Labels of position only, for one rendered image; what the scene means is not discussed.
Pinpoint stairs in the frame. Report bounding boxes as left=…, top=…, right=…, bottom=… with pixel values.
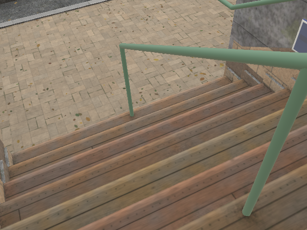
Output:
left=0, top=76, right=307, bottom=230

